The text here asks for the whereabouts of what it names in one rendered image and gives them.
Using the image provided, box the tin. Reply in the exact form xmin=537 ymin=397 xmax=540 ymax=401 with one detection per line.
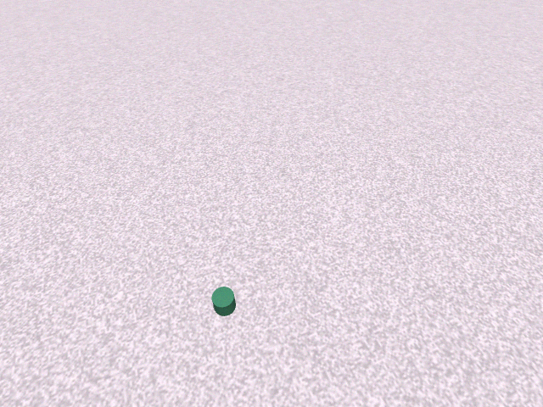
xmin=212 ymin=287 xmax=236 ymax=316

